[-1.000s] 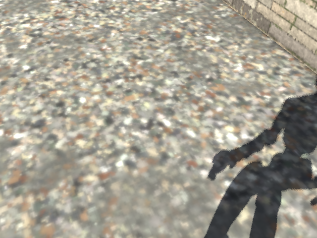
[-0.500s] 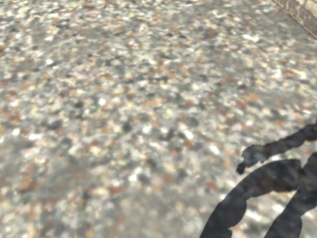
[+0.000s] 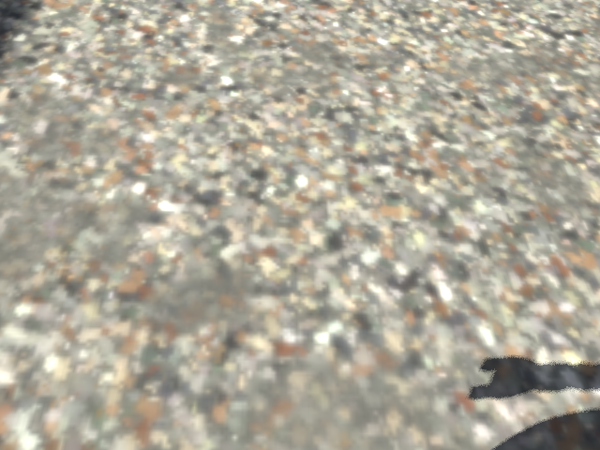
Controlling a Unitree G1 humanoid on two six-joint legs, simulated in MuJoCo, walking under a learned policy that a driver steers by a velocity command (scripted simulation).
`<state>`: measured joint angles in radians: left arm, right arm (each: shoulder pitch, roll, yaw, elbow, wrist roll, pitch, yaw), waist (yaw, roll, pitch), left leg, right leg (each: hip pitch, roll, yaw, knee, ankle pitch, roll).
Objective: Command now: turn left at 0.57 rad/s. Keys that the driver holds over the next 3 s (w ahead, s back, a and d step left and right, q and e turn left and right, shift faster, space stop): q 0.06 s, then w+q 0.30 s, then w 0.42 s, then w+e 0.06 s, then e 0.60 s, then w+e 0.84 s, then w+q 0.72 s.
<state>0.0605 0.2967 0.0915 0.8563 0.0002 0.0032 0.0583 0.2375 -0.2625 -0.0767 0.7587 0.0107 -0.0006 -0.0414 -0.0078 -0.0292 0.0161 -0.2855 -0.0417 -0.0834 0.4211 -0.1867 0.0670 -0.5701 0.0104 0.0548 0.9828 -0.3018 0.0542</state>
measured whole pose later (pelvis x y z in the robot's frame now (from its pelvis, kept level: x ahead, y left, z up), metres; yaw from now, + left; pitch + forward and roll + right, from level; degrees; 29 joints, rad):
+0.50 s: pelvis +0.09 -0.01 +0.00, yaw +16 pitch +3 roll +0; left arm 0.35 0.25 0.07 0.89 0.00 -0.09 0.00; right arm 0.20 -0.30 -0.08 0.67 0.02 -0.03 0.01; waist 0.07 0.06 -0.02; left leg -0.70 0.05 -0.10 0.99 -0.14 0.00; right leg -0.03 -0.01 -0.07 0.26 -0.27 -0.01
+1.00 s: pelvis +0.31 +0.13 +0.00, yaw +15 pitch +1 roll +2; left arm 0.16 0.30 0.06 0.79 -0.01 -0.06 -0.01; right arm 0.31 -0.25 -0.06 0.78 -0.02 -0.09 0.01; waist -0.03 -0.05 0.03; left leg -0.08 -0.05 0.11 0.26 -0.20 0.06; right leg -0.70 -0.09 0.05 0.90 -0.05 0.01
